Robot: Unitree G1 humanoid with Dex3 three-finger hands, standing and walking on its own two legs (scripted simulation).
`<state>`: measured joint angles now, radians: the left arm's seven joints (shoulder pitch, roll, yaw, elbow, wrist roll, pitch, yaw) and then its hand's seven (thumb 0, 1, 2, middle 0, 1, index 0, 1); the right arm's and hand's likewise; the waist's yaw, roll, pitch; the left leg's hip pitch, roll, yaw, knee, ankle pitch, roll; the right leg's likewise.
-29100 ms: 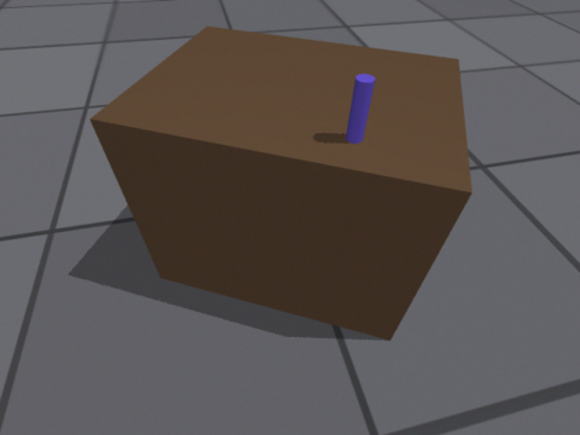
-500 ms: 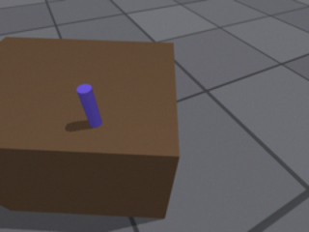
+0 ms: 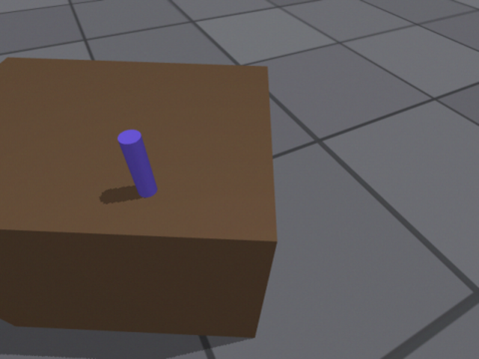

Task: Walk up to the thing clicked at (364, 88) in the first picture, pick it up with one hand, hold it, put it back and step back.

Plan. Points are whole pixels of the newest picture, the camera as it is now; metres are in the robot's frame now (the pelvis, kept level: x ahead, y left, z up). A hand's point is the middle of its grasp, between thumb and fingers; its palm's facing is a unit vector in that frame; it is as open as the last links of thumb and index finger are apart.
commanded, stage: stand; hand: left
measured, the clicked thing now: (139, 166) +0.47 +0.22 +0.04
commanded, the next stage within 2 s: step back in 0.38 s
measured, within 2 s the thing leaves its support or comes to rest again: neither
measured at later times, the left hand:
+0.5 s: hand out of the picture +0.07 +0.26 -0.16, palm faces -0.01 -0.93 -0.37, open 7.4 cm
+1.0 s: hand out of the picture +0.05 +0.31 -0.18, palm faces -0.09 -0.94 -0.34, open 7.4 cm
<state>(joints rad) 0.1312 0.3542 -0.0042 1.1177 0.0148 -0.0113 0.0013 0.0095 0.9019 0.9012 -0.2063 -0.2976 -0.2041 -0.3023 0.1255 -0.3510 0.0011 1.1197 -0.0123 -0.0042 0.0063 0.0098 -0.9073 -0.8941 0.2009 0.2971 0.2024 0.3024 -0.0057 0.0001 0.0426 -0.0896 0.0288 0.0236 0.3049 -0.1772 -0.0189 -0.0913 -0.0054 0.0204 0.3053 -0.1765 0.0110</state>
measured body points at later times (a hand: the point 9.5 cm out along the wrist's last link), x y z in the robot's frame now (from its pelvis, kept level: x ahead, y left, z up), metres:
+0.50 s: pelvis -0.01 +0.00 -0.01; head +0.03 +0.00 +0.44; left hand +0.07 +0.31 -0.14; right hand +0.07 -0.31 -0.14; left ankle -0.01 +0.13 -0.75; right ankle +0.00 -0.13 -0.75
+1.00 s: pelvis -0.09 +0.06 -0.01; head -0.02 +0.09 +0.43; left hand +0.05 +0.35 -0.16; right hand -0.05 -0.27 -0.12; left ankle -0.09 +0.15 -0.75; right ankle -0.11 -0.09 -0.66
